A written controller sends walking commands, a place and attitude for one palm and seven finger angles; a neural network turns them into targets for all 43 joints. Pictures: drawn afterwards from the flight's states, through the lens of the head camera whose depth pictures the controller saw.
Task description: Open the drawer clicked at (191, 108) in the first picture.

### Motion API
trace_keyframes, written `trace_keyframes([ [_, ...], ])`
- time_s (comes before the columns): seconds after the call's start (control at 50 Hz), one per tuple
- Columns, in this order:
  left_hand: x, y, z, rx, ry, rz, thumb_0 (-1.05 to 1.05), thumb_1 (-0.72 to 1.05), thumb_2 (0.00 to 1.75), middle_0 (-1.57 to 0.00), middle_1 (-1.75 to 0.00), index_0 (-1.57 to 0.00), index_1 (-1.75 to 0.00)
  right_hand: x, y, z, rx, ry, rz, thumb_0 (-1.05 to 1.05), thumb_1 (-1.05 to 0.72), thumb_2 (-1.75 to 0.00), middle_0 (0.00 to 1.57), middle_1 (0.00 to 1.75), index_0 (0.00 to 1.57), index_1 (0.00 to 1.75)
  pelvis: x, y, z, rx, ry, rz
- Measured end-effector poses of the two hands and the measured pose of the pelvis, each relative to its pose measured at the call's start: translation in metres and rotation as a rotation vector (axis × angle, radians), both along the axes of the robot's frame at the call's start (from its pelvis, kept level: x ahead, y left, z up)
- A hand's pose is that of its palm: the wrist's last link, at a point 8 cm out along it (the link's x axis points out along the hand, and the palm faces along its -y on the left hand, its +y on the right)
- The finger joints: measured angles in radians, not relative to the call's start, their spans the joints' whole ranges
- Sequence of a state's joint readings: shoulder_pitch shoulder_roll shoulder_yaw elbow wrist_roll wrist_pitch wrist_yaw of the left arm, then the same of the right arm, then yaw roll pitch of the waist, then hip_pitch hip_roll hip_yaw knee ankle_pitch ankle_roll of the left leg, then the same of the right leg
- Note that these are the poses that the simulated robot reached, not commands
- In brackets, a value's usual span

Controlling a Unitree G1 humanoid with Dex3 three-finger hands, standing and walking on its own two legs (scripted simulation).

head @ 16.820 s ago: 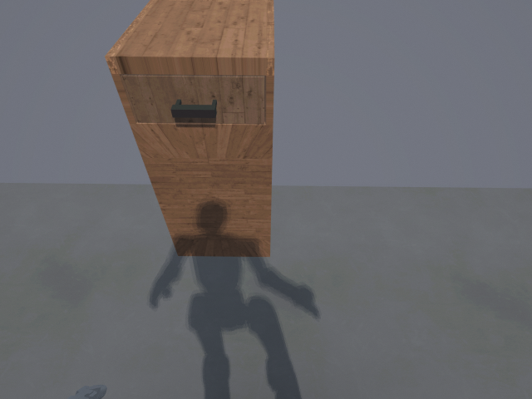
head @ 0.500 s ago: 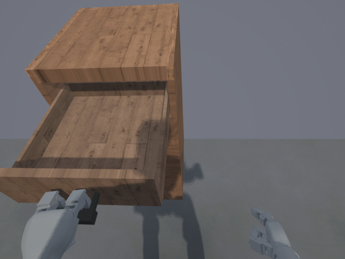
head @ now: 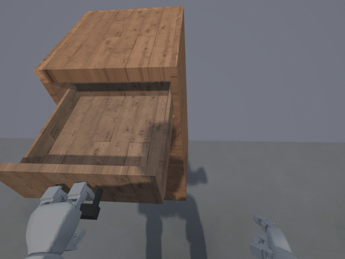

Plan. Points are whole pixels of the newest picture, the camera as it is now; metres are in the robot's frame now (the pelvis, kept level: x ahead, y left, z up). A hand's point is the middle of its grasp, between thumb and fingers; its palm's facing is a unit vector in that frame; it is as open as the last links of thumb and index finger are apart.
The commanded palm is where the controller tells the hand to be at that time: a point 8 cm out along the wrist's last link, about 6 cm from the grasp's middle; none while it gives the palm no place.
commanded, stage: open the thumb to release the handle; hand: left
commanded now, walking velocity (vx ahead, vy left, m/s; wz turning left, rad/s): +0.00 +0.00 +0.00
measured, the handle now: (75, 201) +0.22 +0.24 +0.05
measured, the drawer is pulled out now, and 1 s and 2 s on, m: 0.30 0.30 0.30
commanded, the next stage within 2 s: lift the hand off the handle in 0.14 s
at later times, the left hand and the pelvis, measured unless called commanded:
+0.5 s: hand (72, 226) +0.17 +0.24 +0.03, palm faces +0.04 -0.08 -1.00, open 13.8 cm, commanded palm +0.15 +0.25 +0.08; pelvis -0.01 +0.00 +0.01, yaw +1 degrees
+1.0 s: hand (54, 213) +0.18 +0.25 +0.09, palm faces +0.10 -0.08 -0.99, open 13.3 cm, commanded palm +0.15 +0.25 +0.15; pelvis -0.01 +0.01 +0.02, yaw +1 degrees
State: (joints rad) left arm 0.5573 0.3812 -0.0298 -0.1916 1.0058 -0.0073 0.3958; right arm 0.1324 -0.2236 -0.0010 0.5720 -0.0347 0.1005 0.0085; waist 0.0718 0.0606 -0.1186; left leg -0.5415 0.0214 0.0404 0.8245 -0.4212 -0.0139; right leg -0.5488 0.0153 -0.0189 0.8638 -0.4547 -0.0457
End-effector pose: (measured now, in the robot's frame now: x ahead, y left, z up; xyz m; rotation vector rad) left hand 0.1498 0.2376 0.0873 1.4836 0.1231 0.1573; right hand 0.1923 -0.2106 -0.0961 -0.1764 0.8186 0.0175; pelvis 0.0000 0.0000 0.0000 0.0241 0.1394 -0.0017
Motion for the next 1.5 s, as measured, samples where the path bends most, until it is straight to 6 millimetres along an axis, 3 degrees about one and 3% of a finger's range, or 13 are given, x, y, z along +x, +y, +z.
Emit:
trace_keyframes([
  [0.14, -0.003, 0.001, 0.002, -0.002, 0.022, -0.021, 0.00, -0.23, 0.42, -0.36, -1.23, -0.34, -1.23, 0.003, 0.001, 0.009, -0.009, -0.024, 0.010, 0.01, -0.91, -0.90, 0.20, 0.30, 0.20, 0.30, -0.005, -0.003, 0.005, -0.003, -0.019, 0.007],
  [0.26, -0.004, 0.002, 0.001, -0.005, 0.008, -0.028, 0.00, -0.41, 0.34, -0.36, -1.23, -0.32, -1.21, 0.004, -0.005, 0.011, -0.036, -0.025, 0.009, 0.01, -0.91, -0.90, 0.20, 0.30, 0.20, 0.30, -0.009, -0.004, 0.006, -0.005, -0.020, 0.014],
  [0.72, 0.006, 0.004, 0.006, -0.007, 0.016, -0.041, 0.00, -0.49, 0.30, -0.38, -1.23, -0.34, -1.22, -0.007, 0.006, 0.011, -0.028, -0.015, -0.001, 0.01, -0.91, -0.90, 0.20, 0.30, 0.20, 0.30, -0.017, -0.001, 0.011, -0.010, -0.055, 0.023],
  [1.0, 0.006, 0.014, 0.052, 0.000, -0.068, -0.016, 0.00, -0.49, 0.30, -0.34, -1.21, -0.41, -1.25, 0.001, 0.011, 0.024, -0.018, -0.047, 0.006, 0.01, -0.91, -0.90, 0.20, 0.30, 0.20, 0.30, -0.011, 0.008, 0.021, -0.014, -0.093, 0.020],
  [1.28, 0.007, 0.011, 0.096, -0.024, -0.097, -0.028, 0.00, -0.49, 0.30, -0.32, -1.20, -0.35, -1.22, 0.024, 0.036, 0.046, 0.011, -0.094, 0.081, 0.01, -0.91, -0.90, 0.20, 0.30, 0.20, 0.30, -0.006, 0.018, 0.032, -0.020, -0.143, 0.025],
  [1.5, 0.012, 0.011, 0.126, -0.017, -0.105, -0.044, 0.00, -0.49, 0.30, -0.32, -1.20, -0.32, -1.20, 0.030, 0.049, 0.055, 0.057, -0.105, 0.109, 0.01, -0.91, -0.90, 0.20, 0.30, 0.20, 0.30, -0.004, 0.019, 0.038, -0.022, -0.173, 0.022],
])
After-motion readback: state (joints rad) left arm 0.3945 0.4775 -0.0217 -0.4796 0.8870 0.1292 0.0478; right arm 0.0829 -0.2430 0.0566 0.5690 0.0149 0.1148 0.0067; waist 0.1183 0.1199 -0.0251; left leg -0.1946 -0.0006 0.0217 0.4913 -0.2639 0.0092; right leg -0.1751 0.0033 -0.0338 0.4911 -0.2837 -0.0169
